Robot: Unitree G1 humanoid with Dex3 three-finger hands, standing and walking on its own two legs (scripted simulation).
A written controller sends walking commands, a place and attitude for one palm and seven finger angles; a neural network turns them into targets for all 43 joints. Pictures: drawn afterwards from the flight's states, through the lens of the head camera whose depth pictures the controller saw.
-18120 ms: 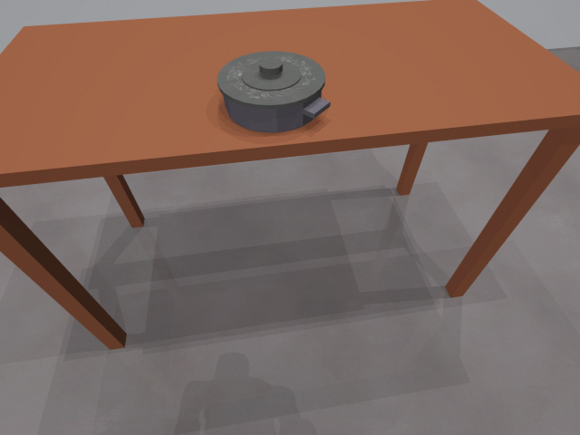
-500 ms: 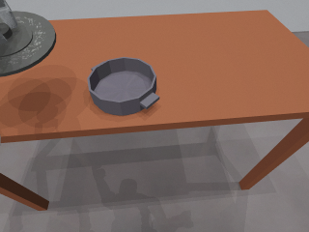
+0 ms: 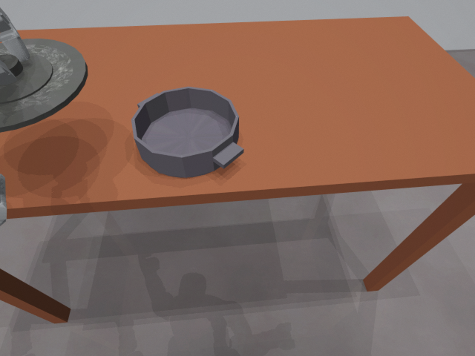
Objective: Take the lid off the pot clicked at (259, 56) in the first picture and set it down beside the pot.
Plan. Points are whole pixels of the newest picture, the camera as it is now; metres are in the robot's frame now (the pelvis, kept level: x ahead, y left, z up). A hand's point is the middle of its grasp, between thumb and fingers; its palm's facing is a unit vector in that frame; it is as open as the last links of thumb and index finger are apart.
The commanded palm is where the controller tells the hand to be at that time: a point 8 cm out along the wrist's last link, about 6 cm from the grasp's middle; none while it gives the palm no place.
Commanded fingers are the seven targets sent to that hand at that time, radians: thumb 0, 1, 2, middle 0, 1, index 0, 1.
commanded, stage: lower the lid onto the table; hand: left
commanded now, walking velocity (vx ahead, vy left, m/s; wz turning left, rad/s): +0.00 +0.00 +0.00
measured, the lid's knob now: (3, 67) +0.48 +0.33 +0.24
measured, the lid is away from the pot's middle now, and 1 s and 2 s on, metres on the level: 0.24 0.23 0.24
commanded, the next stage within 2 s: none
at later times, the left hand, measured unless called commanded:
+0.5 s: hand (9, 81) +0.45 +0.31 +0.24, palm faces -0.27 -0.25 -0.93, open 7.4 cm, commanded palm +0.44 +0.32 +0.31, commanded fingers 0.00 0.75 0.91 -0.81 -1.10 -0.78 -1.09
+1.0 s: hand (26, 101) +0.45 +0.30 +0.21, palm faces -0.35 -0.22 -0.91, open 7.4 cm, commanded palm +0.45 +0.31 +0.27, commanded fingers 0.00 0.75 0.91 -0.81 -1.10 -0.78 -1.09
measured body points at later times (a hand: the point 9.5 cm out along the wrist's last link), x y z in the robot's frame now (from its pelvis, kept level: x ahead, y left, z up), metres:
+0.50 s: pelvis +0.00 +0.00 +0.00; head +0.03 -0.01 +0.45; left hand +0.46 +0.32 +0.29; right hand +0.06 -0.28 -0.12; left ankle +0.02 +0.09 -0.75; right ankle -0.05 -0.13 -0.75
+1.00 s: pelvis -0.01 +0.01 +0.00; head +0.03 +0.00 +0.44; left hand +0.46 +0.31 +0.26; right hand +0.04 -0.28 -0.12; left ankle +0.02 +0.09 -0.75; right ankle -0.05 -0.13 -0.75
